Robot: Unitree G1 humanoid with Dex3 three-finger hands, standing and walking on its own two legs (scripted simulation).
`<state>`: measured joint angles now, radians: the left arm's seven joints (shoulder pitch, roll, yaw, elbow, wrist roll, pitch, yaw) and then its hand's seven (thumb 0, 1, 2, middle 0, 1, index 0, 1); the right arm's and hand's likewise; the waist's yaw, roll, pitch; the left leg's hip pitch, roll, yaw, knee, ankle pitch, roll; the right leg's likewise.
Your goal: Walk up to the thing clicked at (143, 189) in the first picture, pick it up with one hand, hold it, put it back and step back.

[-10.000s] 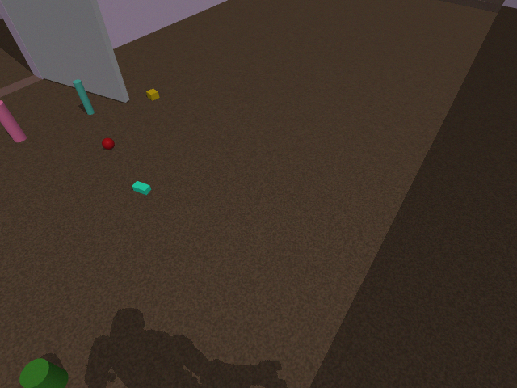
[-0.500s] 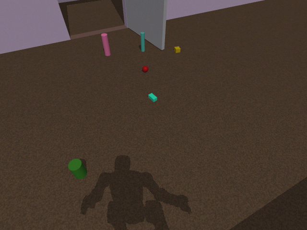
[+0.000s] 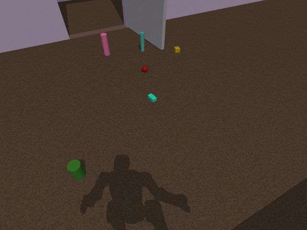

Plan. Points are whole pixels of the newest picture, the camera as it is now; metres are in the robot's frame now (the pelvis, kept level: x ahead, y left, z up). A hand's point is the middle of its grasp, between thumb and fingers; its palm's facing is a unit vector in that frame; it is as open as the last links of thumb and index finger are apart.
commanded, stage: stand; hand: left
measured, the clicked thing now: (152, 97) +1.35 -0.02 -0.77
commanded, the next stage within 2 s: walk up in 0.60 s
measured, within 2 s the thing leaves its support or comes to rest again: neither
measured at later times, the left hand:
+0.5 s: hand out of the picture +0.08 +0.26 -0.16, palm faces -0.03 -0.94 -0.35, open 7.4 cm
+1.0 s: hand (65, 229) +0.17 +0.25 -0.14, palm faces -0.19 -0.85 -0.49, open 7.4 cm
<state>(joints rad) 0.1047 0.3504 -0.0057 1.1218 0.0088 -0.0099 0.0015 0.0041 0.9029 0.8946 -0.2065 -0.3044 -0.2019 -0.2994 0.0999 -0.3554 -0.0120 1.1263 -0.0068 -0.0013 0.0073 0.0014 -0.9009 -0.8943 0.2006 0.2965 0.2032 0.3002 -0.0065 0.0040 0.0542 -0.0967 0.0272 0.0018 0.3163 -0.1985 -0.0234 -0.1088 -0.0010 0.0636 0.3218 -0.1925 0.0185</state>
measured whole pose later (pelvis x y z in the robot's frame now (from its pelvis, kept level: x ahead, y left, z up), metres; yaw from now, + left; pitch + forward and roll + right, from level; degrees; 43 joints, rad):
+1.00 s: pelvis +0.07 -0.03 -0.03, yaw -16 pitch -4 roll -2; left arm 0.34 0.39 0.07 0.93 0.00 -0.05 -0.01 0.00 0.90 0.89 -0.21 -0.30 -0.20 -0.30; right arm 0.18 -0.48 -0.11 0.86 -0.04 0.05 0.10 0.01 -0.90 -0.89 0.20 0.30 0.20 0.30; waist 0.03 0.16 0.08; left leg -0.44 0.07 -0.05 1.14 -0.40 -0.01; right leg -0.24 0.04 -0.02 0.60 -0.31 -0.02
